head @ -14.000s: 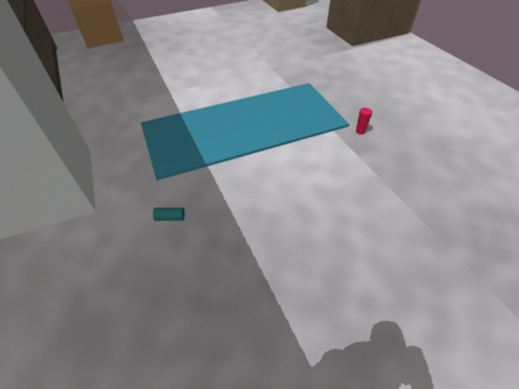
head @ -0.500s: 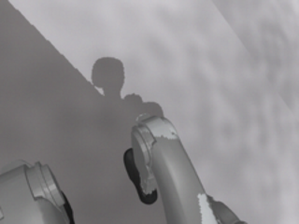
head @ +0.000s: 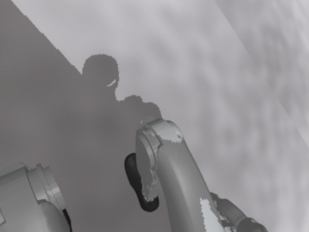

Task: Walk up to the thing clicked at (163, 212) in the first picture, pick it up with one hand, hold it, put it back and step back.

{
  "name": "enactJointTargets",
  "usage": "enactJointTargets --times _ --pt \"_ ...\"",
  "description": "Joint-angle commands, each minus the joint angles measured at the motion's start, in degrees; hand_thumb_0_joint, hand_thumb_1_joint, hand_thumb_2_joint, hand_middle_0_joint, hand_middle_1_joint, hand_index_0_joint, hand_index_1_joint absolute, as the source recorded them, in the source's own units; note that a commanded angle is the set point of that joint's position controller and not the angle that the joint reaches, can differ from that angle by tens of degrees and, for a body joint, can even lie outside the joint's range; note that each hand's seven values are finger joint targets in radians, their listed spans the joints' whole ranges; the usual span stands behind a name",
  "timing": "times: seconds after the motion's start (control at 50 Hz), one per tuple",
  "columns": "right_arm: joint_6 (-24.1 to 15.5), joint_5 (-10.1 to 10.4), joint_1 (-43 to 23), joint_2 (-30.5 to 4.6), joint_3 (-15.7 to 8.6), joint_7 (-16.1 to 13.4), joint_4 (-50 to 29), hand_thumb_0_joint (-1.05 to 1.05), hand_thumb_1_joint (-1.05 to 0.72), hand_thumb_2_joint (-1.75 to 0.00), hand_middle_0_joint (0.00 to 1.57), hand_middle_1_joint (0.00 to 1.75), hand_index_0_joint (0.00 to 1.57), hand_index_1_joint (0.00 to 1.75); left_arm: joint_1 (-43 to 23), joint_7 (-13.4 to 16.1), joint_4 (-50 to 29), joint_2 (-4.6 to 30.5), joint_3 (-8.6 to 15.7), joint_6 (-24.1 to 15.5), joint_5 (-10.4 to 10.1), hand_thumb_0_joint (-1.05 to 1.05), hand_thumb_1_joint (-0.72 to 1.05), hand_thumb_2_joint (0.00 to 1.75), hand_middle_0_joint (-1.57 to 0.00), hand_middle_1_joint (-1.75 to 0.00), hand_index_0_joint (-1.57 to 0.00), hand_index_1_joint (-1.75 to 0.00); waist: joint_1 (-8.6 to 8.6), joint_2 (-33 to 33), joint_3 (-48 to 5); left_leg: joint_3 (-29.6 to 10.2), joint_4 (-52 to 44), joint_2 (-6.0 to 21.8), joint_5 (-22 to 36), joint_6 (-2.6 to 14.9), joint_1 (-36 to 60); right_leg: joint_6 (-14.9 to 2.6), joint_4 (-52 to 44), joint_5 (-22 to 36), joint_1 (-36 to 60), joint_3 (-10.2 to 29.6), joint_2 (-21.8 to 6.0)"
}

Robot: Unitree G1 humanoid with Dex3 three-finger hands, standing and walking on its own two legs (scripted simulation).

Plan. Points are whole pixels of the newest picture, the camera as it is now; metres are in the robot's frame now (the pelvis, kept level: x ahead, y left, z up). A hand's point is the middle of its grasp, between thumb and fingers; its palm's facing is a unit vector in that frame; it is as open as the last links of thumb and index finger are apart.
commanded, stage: rest palm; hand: left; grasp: from above
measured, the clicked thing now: out of the picture +0.47 +0.32 -0.27
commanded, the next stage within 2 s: close in 0.40 s
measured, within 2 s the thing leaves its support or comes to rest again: neither
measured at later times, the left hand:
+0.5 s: hand out of the picture +0.46 +0.31 -0.25, palm faces -0.46 -0.11 -0.88, open 13.2 cm
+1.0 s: hand out of the picture +0.46 +0.31 -0.24, palm faces -0.47 -0.10 -0.88, open 11.2 cm
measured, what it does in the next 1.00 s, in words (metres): stands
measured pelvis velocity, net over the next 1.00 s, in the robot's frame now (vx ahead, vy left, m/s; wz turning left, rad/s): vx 0.00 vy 0.00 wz -0.02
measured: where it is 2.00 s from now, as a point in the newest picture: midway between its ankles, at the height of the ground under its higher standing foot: (108, 214)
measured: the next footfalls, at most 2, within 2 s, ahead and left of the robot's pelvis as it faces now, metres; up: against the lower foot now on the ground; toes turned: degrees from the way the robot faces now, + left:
none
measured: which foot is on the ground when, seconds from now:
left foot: down 0.00-1.00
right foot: down 0.00-1.00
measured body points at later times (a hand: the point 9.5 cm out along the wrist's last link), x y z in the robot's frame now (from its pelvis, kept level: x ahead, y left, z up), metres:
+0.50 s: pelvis +0.00 +0.00 +0.00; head +0.28 +0.13 +0.32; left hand +0.48 +0.31 -0.20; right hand +0.04 -0.25 -0.06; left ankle +0.06 +0.13 -0.27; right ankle +0.11 -0.13 -0.27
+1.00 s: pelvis +0.00 +0.00 +0.00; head +0.27 +0.13 +0.33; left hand +0.48 +0.31 -0.19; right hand +0.05 -0.26 -0.05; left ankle +0.06 +0.13 -0.27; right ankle +0.11 -0.13 -0.27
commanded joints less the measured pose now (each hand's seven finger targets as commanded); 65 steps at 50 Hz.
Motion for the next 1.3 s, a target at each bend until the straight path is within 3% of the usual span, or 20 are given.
enactJointTargets --times 0.0,0.2,0.4,0.46,0.54,0.58,0.66,0.7,0.72,0.76,0.78,0.84,0.88,0.92,0.96,1.06,1.08,1.18,1.24,1.28 --pt "-0.1 -0.2 11.5 -17.9 -5.1 0.1 1.0 0.0 -0.9 -0.9 0.2 0.3 0.2 0.3 -16.5 3.8 -5.6 9.8 -0.4 -0.3 0.0 0.0 -0.43 0.94 -0.17 -0.88 -0.16 -0.89 -3.54 32.8 -36.9 6.4 -15.2 1.3 16.9 0.37 34.0 -5.55 -9.7 18.0 16.8 -8.7 2.0" --pt "-2.2 -0.1 10.4 -18.7 -3.7 1.0 0.4 0.0 -0.91 -0.91 0.2 0.3 0.2 0.3 -16.4 5.8 -0.9 10.5 -0.4 2.3 -0.4 0.0 -0.39 0.9 -0.19 -0.88 -0.18 -0.89 -4.73 29.9 -33.1 6.4 -15.4 1.2 12.9 1.13 28.8 -5.04 -10.3 15.9 16.9 -8.5 2.2" --pt "-3.2 0.5 11.3 -19.3 -3.5 1.3 -0.2 0.0 -0.91 -0.91 0.2 0.3 0.2 0.3 -16.8 4.8 -5.2 15.1 2.5 2.5 -1.8 0.0 -0.37 0.88 -0.22 -0.85 -0.2 -0.86 -3.6 32.4 -37.3 6.0 -15.2 1.5 15.9 0.68 31.3 -5.18 -10.1 17.8 19.8 -8.4 2.3" --pt "-3.0 0.1 11.3 -18.9 -3.4 1.5 -0.2 0.0 -0.91 -0.91 0.2 0.3 0.2 0.3 -13.8 4.1 -2.0 11.9 1.0 2.7 -1.9 0.0 -0.37 0.87 -0.22 -0.84 -0.21 -0.85 -4.57 30.4 -35.2 6.3 -14.0 1.6 16.4 0.88 30.1 -4.86 -10.1 18.8 19.8 -8.6 2.5" --pt "-2.6 0.6 11.5 -19.6 -3.5 1.0 -0.2 0.0 -0.9 -0.9 0.2 0.3 0.2 0.3 -16.7 3.6 -7.0 15.2 1.9 1.6 -2.5 0.0 -0.25 0.8 -0.28 -0.83 -0.28 -0.82 -3.62 32.2 -37.0 6.3 -14.5 1.6 16.3 0.87 30.7 -5.24 -10.8 18.4 21.2 -8.2 2.4" --pt "-2.5 0.2 11.4 -19.6 -3.4 1.2 -0.1 0.0 -0.9 -0.9 0.2 0.3 0.2 0.3 -14.6 3.2 -4.0 11.6 0.4 1.8 -2.3 0.0 -0.22 0.77 -0.29 -0.82 -0.3 -0.81 -4.65 30.5 -34.6 6.2 -13.8 1.5 15.6 0.75 30.1 -5.31 -10.2 17.6 18.9 -8.9 2.4" --pt "-2.5 0.6 11.5 -19.7 -3.5 1.1 0.0 0.0 -0.9 -0.9 0.2 0.3 0.2 0.3 -17.1 3.2 -8.1 14.3 1.5 0.5 -2.6 0.0 -0.14 0.74 -0.34 -0.8 -0.36 -0.78 -4.04 31.2 -36.2 6.1 -14.1 1.5 15.8 0.72 31.0 -5.24 -11.1 17.8 20.0 -8.8 2.3" --pt "-2.3 0.2 11.3 -19.2 -3.5 1.1 0.1 0.0 -0.9 -0.9 0.2 0.3 0.2 0.3 -15.1 3.5 -5.2 13.3 1.0 0.7 -1.9 0.0 -0.13 0.7 -0.34 -0.79 -0.36 -0.76 -3.66 31.3 -35.4 5.9 -14.6 1.6 14.9 0.54 30.9 -5.41 -10.9 16.7 19.4 -9.0 2.4" --pt "-2.2 0.1 11.3 -18.9 -3.4 1.2 -0.1 0.0 -0.9 -0.9 0.2 0.3 0.2 0.3 -13.8 3.6 -2.7 11.9 -0.2 0.9 -1.9 0.0 -0.12 0.69 -0.35 -0.77 -0.37 -0.75 -4.58 28.9 -33.8 6.2 -14.6 1.6 13.1 0.99 28.7 -4.97 -11.5 16.1 20.1 -8.6 2.6" --pt "-2.3 0.5 11.3 -19.0 -3.6 1.2 -0.1 0.0 -0.9 -0.9 0.2 0.3 0.2 0.3 -16.3 3.7 -5.4 11.4 -0.9 1.0 -1.7 0.0 -0.1 0.69 -0.37 -0.76 -0.39 -0.74 -4.46 30.4 -35.0 6.4 -14.3 1.5 13.8 1.03 29.8 -4.96 -11.0 17.0 19.7 -8.4 2.5" --pt "-2.5 0.2 11.6 -19.3 -3.7 1.2 0.1 0.0 -0.9 -0.9 0.2 0.3 0.2 0.3 -17.5 3.9 -7.4 12.5 0.2 1.1 -1.9 0.0 -0.09 0.68 -0.38 -0.75 -0.4 -0.73 -4.3 31.2 -36.6 6.2 -14.3 1.5 15.3 0.99 30.9 -4.89 -11.0 18.1 19.8 -8.7 2.5" --pt "-2.4 0.7 10.8 -19.2 -3.9 1.2 0.1 0.0 -0.9 -0.9 0.2 0.3 0.2 0.3 -14.4 4.2 -3.4 12.2 0.0 1.9 -1.9 0.0 -0.05 0.65 -0.41 -0.71 -0.43 -0.7 -3.75 30.3 -35.2 5.8 -15.1 1.7 15.5 0.73 30.7 -5.13 -10.9 17.6 18.9 -8.8 2.6" --pt "-2.4 0.8 11.3 -19.3 -3.7 1.2 -0.2 0.0 -0.89 -0.9 0.2 0.3 0.2 0.3 -15.3 4.1 -2.8 11.2 -0.5 2.2 -1.8 0.0 -0.03 0.63 -0.42 -0.71 -0.44 -0.68 -4.7 28.7 -33.7 6.1 -14.7 1.6 15.1 0.98 29.2 -5.0 -11.2 17.7 19.0 -8.6 2.6" --pt "-2.7 1.0 10.2 -18.7 -3.5 1.0 -0.6 0.0 -0.9 -0.9 0.2 0.3 0.2 0.3 -17.5 4.0 -5.5 11.2 -1.5 2.1 -2.6 0.0 -0.01 0.62 -0.44 -0.7 -0.46 -0.68 -4.05 29.8 -34.5 6.4 -15.3 1.6 13.7 1.08 29.0 -5.08 -11.8 16.8 19.8 -8.1 2.7" --pt "-2.9 1.2 10.8 -19.6 -3.9 1.1 -0.5 0.0 -0.9 -0.9 0.2 0.3 0.2 0.3 -16.6 3.8 -5.3 13.0 0.3 2.5 -2.4 0.0 0.02 0.59 -0.46 -0.68 -0.48 -0.65 -3.51 30.9 -35.6 6.2 -15.0 1.5 14.8 0.76 30.6 -5.3 -11.0 17.0 18.4 -8.5 2.2" --pt "-2.5 1.2 11.5 -19.3 -4.0 1.0 -0.9 0.0 -0.89 -0.9 0.2 0.3 0.2 0.3 -15.6 3.4 -5.7 13.0 0.8 2.4 -2.6 0.0 0.11 0.56 -0.54 -0.63 -0.56 -0.61 -3.5 30.3 -36.8 6.2 -15.7 1.5 15.8 0.84 30.5 -5.09 -11.7 17.8 21.0 -8.3 2.5" --pt "-2.6 1.2 11.3 -19.5 -3.9 1.0 -1.2 0.0 -0.9 -0.9 0.2 0.3 0.2 0.3 -16.2 3.0 -4.7 10.8 -0.5 2.5 -2.1 0.0 0.13 0.54 -0.55 -0.62 -0.57 -0.6 -4.34 30.6 -35.1 5.9 -15.2 1.5 15.9 0.57 30.9 -5.43 -10.7 17.7 18.4 -8.6 2.1" --pt "-2.1 1.1 11.3 -19.6 -4.0 0.4 -0.6 0.0 -0.89 -0.9 0.2 0.3 0.2 0.3 -15.7 3.0 -5.4 12.7 0.4 1.5 -2.9 0.0 0.19 0.52 -0.59 -0.61 -0.62 -0.58 -3.37 30.6 -36.1 5.8 -15.5 1.5 14.7 0.6 30.5 -5.42 -11.5 16.7 19.1 -8.7 2.3" --pt "-2.2 0.8 10.9 -18.4 -2.7 0.8 -1.1 0.0 -0.9 -0.9 0.2 0.3 0.2 0.3 -13.8 2.7 -1.7 10.3 -1.5 1.2 -2.4 0.0 0.26 0.49 -0.64 -0.59 -0.67 -0.56 -5.29 27.0 -32.2 6.2 -14.8 1.5 13.2 1.09 27.9 -4.9 -11.8 16.2 19.8 -8.5 2.5" --pt "-2.1 1.1 10.8 -19.3 -3.4 0.4 -1.0 0.0 -0.89 -0.9 0.2 0.3 0.2 0.3 -15.6 3.1 -4.9 13.0 -0.5 0.7 -2.6 0.0 0.28 0.5 -0.66 -0.58 -0.69 -0.55 -4.01 29.1 -34.6 6.3 -15.5 1.5 13.2 1.0 29.6 -4.98 -12.2 16.0 20.3 -8.2 2.5"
